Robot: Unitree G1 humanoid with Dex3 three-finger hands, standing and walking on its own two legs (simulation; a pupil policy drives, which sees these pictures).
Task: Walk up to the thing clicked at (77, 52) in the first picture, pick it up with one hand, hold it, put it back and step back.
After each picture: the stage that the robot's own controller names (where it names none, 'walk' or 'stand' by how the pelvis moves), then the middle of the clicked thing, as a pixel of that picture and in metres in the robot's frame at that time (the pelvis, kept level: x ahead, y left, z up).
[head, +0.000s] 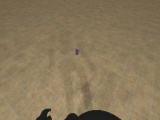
stand; (77, 52) +1.35 +0.31 -0.72
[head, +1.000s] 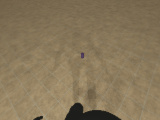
walk; (82, 55) +1.25 +0.26 -0.72
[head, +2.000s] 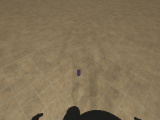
walk; (78, 72) +0.80 +0.21 -0.70
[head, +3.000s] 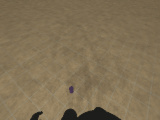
walk; (71, 89) +0.49 +0.21 -0.70
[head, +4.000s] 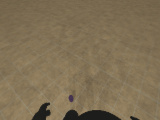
stand; (71, 98) +0.36 +0.22 -0.71
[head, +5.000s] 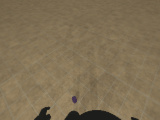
stand; (74, 99) +0.34 +0.20 -0.71
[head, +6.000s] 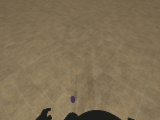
stand; (72, 99) +0.36 +0.19 -0.72
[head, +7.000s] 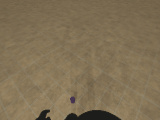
stand; (72, 100) +0.36 +0.19 -0.72
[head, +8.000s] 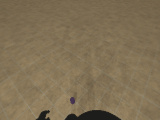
stand; (72, 100) +0.35 +0.19 -0.73
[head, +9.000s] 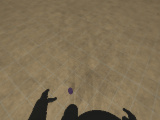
go down; (70, 91) +0.36 +0.20 -0.69
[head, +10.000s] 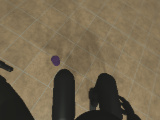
go down; (55, 61) +0.41 +0.27 -0.28
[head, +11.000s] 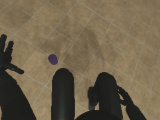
close in; (53, 60) +0.41 +0.28 -0.27
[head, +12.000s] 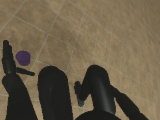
close in; (24, 59) +0.38 +0.31 -0.21
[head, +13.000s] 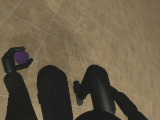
close; (22, 58) +0.38 +0.31 -0.21
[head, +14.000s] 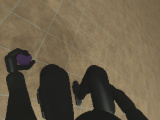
lift; (24, 59) +0.36 +0.30 -0.22
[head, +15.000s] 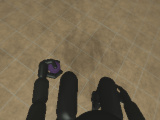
lift; (55, 69) +0.31 +0.26 -0.07
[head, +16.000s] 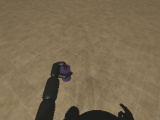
hold; (65, 73) +0.33 +0.18 +0.04
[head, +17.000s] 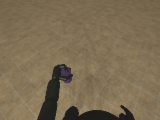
hold; (66, 75) +0.33 +0.18 +0.00
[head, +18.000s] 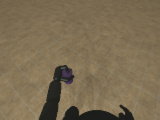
crouch; (68, 76) +0.32 +0.17 +0.00
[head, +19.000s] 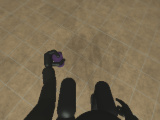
crouch; (58, 60) +0.41 +0.22 -0.09
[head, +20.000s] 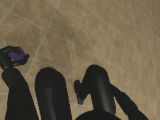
lower; (19, 57) +0.39 +0.32 -0.22
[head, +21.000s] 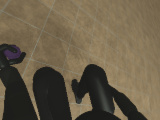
lower; (14, 55) +0.40 +0.33 -0.22
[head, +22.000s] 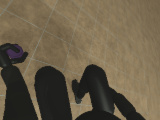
lower; (16, 54) +0.39 +0.32 -0.22
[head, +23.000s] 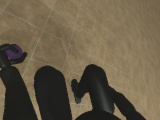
lower; (16, 55) +0.39 +0.33 -0.22
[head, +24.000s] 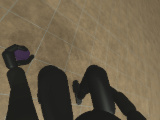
loosen; (22, 56) +0.38 +0.31 -0.22
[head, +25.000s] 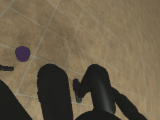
rise; (23, 54) +0.39 +0.30 -0.22
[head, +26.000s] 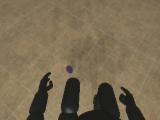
walk; (69, 69) +0.43 +0.23 -0.44
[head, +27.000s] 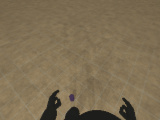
stand; (71, 98) +0.37 +0.19 -0.66
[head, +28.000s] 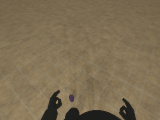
stand; (71, 98) +0.37 +0.20 -0.67
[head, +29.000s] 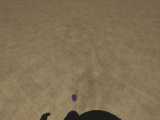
stand; (74, 97) +0.38 +0.19 -0.72
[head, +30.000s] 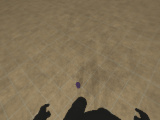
walk; (78, 85) +0.45 +0.20 -0.69
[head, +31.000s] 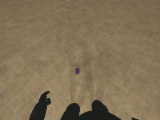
walk; (77, 71) +0.67 +0.15 -0.69
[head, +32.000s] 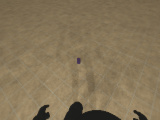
stand; (78, 60) +0.99 +0.26 -0.69
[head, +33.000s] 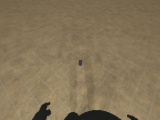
stand; (80, 62) +1.02 +0.19 -0.72
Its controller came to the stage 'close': yes
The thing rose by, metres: 0.70
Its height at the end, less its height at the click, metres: +0.00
